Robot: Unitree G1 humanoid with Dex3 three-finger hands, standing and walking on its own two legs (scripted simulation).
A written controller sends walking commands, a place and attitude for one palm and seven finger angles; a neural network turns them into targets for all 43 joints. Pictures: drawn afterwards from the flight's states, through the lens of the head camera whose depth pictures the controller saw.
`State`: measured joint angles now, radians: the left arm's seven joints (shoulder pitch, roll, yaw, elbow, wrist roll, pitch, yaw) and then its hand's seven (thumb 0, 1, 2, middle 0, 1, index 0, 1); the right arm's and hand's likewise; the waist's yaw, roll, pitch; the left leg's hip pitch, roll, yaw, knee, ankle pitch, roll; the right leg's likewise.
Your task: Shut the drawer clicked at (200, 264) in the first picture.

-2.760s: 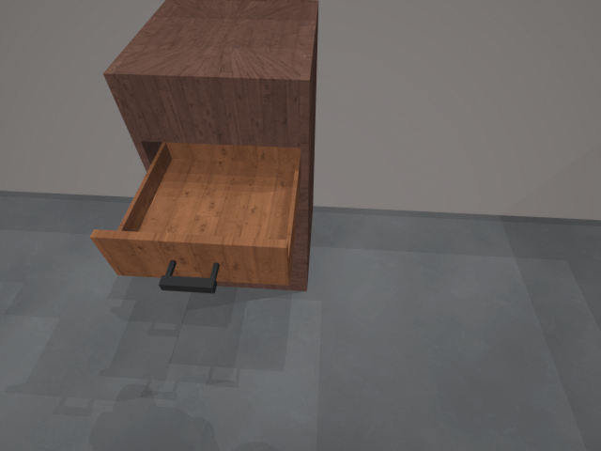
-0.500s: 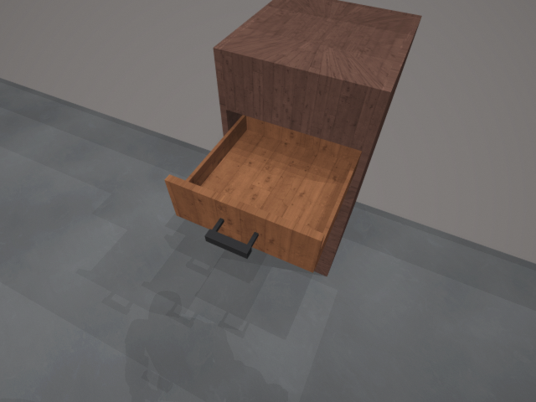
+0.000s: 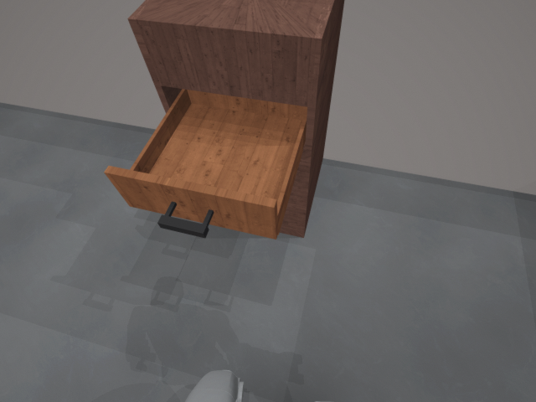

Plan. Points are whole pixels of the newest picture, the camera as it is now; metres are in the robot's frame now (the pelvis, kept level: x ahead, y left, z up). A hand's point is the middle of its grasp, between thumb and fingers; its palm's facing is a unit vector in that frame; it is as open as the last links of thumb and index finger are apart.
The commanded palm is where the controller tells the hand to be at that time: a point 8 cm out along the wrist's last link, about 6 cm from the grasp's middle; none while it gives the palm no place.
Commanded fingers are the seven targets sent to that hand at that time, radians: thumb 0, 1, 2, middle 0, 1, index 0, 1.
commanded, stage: turn to face it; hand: left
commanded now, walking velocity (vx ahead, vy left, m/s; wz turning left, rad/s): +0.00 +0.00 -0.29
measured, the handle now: (187, 218) +0.47 +0.23 -0.15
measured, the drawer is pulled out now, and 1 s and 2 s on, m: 0.30 0.30 0.30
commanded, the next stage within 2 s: take the last steps up to it in 0.14 s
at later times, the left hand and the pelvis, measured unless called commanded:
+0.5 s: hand out of the picture +0.11 +0.19 -0.16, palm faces -0.06 -0.98 -0.21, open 7.4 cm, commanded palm none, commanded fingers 0.00 0.90 0.90 -0.20 -0.30 -0.20 -0.30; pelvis +0.03 +0.01 +0.00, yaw -6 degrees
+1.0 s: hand (181, 393) +0.13 +0.17 -0.17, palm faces -0.08 -0.97 -0.24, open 7.3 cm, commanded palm none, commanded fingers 0.00 0.90 0.90 -0.20 -0.30 -0.20 -0.30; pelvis +0.06 +0.00 +0.00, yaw -7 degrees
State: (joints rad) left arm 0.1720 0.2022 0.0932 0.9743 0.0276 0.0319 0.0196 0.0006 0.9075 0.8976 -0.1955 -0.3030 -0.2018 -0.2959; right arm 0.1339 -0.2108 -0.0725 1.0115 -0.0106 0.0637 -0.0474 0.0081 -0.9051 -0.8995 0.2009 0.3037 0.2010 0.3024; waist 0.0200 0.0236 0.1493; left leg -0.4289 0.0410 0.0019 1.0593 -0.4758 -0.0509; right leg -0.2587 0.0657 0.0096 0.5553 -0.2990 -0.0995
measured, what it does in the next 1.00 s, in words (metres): steps on the spot: left foot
